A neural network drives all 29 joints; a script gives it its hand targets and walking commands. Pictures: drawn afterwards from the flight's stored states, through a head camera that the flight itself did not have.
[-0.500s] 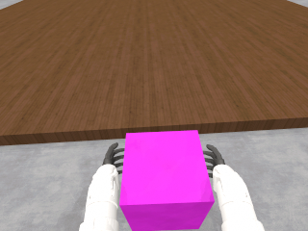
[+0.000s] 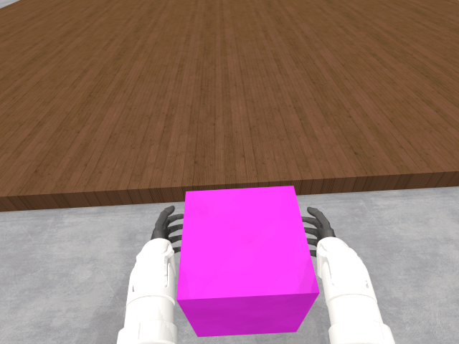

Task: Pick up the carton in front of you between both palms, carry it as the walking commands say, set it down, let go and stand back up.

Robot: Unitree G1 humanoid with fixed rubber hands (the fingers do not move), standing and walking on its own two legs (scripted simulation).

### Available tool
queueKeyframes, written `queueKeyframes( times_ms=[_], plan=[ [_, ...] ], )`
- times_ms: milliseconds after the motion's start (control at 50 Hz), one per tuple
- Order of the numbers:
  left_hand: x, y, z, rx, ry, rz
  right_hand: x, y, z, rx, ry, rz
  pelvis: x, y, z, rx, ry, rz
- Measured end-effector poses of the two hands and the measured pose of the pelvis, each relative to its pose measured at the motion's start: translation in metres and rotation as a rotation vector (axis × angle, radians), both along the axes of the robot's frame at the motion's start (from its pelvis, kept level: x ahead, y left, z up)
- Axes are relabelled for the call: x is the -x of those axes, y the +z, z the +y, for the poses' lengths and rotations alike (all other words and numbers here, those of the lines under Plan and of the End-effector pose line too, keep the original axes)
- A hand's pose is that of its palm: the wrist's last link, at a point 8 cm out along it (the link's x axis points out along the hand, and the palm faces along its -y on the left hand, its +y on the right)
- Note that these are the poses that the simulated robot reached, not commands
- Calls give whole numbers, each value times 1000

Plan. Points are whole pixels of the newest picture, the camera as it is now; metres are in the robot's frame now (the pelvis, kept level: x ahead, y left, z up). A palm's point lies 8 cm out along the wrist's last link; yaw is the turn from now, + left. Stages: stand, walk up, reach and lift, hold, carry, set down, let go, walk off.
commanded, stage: reach and lift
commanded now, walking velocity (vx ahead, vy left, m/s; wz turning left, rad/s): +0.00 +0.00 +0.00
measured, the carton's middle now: (243, 264) +0.31 +0.00 -0.05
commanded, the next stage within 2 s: hold in 0.38 s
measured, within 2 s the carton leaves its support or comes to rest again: neither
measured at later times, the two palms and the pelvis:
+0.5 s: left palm (157, 242) +0.30 +0.15 +0.05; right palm (326, 244) +0.29 -0.14 +0.05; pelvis +0.01 +0.01 +0.00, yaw +0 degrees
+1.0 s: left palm (155, 244) +0.29 +0.16 +0.06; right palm (326, 242) +0.29 -0.14 +0.05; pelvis +0.00 +0.00 +0.00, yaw +1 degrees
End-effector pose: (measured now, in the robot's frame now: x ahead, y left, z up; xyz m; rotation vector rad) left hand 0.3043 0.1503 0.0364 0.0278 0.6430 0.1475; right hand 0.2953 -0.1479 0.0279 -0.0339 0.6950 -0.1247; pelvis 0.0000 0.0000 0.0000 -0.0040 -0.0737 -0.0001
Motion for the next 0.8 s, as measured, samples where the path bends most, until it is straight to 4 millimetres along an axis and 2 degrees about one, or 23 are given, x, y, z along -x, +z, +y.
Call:
queueKeyframes(
  times_ms=[380,520,800],
  plan=[
    [-1,8,3,-7,-19,2,2,8,3,7,-5,2,-8,2,7,1,-4,-23],
    [4,20,5,-10,-20,-27,8,20,5,13,1,-28,-9,4,7,0,-8,-38],
    [16,21,5,-5,-5,-5,15,21,5,7,8,-5,3,2,5,0,-6,-70]
  ],
)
